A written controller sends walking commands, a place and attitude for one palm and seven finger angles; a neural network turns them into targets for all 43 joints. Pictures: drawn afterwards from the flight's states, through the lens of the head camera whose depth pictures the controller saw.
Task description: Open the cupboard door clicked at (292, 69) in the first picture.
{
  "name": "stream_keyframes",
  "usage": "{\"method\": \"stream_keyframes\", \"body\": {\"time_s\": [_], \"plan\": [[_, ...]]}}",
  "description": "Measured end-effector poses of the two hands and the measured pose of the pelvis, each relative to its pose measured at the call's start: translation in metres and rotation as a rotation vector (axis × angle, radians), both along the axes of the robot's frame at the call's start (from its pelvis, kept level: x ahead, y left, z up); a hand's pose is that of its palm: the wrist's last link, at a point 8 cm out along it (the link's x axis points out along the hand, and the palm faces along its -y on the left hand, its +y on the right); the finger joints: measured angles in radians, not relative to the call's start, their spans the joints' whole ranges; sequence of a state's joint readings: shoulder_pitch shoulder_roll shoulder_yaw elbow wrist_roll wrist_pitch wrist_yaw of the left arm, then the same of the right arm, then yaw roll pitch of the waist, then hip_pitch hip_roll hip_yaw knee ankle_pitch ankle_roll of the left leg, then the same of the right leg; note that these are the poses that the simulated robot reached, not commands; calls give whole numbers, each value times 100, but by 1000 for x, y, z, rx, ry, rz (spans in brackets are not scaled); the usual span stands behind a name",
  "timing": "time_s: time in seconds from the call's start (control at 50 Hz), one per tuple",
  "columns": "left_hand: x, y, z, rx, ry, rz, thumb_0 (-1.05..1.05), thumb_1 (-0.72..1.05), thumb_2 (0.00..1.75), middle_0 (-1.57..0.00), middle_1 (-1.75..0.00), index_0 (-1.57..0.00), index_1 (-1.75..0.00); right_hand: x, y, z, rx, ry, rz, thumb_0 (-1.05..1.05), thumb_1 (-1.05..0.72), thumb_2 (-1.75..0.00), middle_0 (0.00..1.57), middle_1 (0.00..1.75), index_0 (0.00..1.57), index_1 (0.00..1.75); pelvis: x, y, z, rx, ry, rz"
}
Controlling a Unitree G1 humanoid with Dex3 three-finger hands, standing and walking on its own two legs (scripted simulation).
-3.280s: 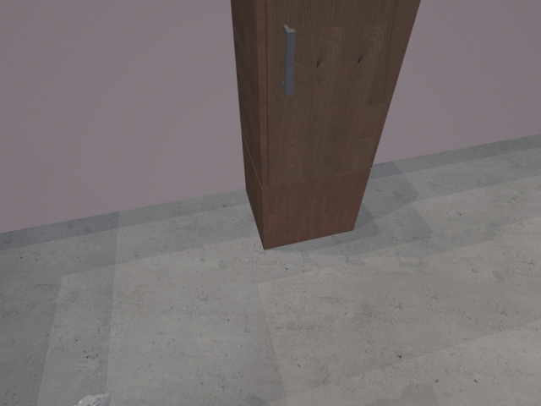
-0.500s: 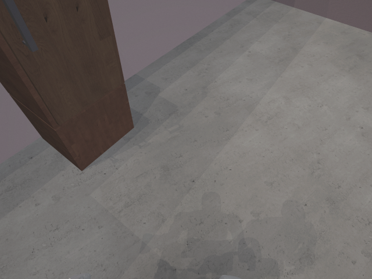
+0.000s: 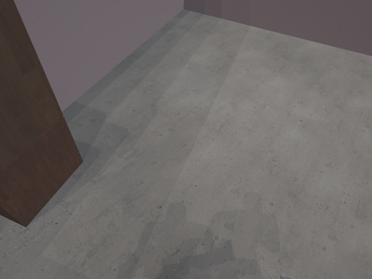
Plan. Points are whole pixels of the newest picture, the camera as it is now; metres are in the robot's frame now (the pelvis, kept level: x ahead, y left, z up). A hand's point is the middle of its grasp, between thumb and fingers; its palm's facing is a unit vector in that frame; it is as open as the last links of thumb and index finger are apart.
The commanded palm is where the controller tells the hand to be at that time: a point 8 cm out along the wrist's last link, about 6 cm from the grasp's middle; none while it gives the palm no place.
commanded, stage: walk to a spot facing it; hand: left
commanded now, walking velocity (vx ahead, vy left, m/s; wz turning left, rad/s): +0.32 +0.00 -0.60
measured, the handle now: out of the picture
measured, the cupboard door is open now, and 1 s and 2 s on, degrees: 0 0 0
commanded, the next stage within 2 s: turn to face it in 1.38 s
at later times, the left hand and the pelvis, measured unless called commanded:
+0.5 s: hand (159, 196) +0.37 +0.10 -0.15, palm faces -0.37 -0.92 -0.12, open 7.4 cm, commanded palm none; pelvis +0.18 -0.01 +0.01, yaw -17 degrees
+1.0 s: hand (157, 164) +0.49 +0.13 -0.18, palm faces -0.36 -0.91 -0.19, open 7.4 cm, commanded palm none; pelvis +0.40 -0.05 +0.00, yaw -30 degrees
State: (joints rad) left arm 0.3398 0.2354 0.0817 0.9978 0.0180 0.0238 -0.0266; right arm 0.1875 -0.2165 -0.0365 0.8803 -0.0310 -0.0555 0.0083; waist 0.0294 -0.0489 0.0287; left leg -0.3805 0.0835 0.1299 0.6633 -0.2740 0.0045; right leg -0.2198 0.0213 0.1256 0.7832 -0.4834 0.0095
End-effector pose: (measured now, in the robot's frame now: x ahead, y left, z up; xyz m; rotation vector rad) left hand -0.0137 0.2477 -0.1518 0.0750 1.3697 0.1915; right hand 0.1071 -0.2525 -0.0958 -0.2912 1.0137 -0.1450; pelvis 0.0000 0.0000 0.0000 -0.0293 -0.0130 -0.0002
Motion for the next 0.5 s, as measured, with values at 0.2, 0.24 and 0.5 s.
{"method": "stream_keyframes", "body": {"time_s": [0.2,0.24,0.5], "plan": [[141,24,29,-10,-108,-155,1,91,90,-20,-30,-19,-30,-61,45,2,60,208,-241,0,-91,-90,20,30,20,30,60,24,26,-9,7,-131],[171,19,31,-14,-123,-191,1,91,90,-20,-30,-19,-30,-77,53,-1,79,267,-297,1,-91,-90,20,30,20,30,73,25,26,-4,10,-156],[391,-97,22,-80,-231,-502,1,91,90,-20,-30,-19,-30,-118,86,-13,218,591,-604,1,-91,-90,20,30,20,30,179,-12,7,8,27,-305]]}}
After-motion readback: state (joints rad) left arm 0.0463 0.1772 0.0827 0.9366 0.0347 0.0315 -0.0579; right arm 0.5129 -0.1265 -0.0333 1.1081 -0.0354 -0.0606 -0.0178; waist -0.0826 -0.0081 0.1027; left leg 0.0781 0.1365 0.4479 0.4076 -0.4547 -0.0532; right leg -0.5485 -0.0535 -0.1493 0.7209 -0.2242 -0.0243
